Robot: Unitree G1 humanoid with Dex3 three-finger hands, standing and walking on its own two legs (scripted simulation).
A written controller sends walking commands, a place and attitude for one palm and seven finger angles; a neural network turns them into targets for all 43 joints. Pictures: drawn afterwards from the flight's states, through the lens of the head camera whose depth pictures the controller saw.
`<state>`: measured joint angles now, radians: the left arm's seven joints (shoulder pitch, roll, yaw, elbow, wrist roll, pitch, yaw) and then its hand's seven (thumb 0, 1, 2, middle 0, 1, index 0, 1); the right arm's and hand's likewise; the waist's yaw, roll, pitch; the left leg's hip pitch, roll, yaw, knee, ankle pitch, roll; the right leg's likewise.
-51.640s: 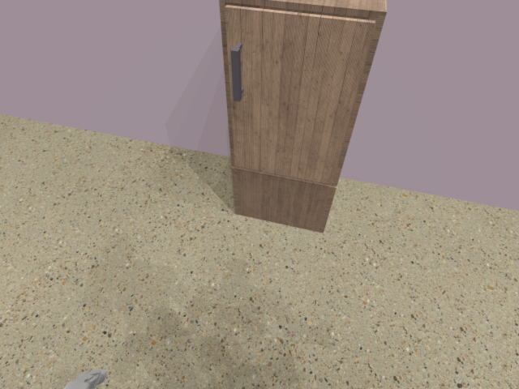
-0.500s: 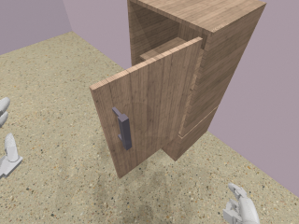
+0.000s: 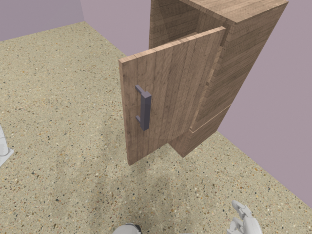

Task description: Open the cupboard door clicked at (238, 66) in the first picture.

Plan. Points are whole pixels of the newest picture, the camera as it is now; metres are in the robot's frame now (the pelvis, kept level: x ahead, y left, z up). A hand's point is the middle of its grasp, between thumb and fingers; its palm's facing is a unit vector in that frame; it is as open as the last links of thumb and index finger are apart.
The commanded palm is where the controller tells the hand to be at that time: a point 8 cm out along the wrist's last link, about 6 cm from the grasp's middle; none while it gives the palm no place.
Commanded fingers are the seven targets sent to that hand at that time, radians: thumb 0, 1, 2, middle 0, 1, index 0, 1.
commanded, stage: step back with the hand held close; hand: left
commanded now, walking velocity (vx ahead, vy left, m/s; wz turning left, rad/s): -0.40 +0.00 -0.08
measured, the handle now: (141, 108) +0.47 +0.08 +0.02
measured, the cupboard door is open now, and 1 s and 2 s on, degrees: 86 86 86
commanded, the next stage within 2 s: stop stepping back and stand still in 0.12 s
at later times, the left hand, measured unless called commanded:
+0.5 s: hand (17, 194) +0.15 +0.22 +0.19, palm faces +0.25 -0.83 -0.50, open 7.4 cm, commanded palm +0.09 +0.27 +0.19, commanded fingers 0.00 0.90 0.90 -0.20 -0.30 -0.20 -0.30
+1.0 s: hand out of the picture +0.09 +0.22 +0.18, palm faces +0.37 -0.80 -0.48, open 7.4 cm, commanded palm +0.03 +0.27 +0.19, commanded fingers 0.00 0.90 0.90 -0.20 -0.30 -0.20 -0.30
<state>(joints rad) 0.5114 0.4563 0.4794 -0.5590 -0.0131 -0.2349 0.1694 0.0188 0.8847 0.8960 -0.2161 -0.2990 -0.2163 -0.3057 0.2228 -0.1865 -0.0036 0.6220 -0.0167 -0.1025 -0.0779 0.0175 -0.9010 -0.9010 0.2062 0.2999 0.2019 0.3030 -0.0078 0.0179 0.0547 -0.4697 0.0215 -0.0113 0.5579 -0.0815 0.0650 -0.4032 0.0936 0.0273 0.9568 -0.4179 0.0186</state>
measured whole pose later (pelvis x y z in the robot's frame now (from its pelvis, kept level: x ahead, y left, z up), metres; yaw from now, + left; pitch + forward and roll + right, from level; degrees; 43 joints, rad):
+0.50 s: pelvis -0.09 -0.01 +0.02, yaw -7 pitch -1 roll -1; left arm 0.61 0.50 0.47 -0.59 -0.06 -0.17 0.15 0.02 0.89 0.90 -0.21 -0.30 -0.21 -0.31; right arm 0.21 -0.19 0.02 0.60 -0.01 -0.15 -0.07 0.02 -0.90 -0.90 0.21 0.30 0.20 0.30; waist -0.05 -0.06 0.03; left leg -0.28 -0.02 0.05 0.36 -0.07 0.06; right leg -0.34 0.04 -0.02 0.74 -0.44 0.02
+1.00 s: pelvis -0.13 -0.02 +0.01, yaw -4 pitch +0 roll +1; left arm 0.54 0.40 0.40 -0.44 -0.02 -0.21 0.16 0.02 0.89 0.90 -0.21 -0.30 -0.21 -0.31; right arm 0.26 -0.25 -0.02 0.65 -0.01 -0.12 -0.09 0.02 -0.90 -0.90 0.20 0.30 0.20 0.30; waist -0.01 0.00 -0.02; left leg -0.17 0.04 0.04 0.44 -0.27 0.00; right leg -0.26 0.02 -0.11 0.50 -0.25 -0.07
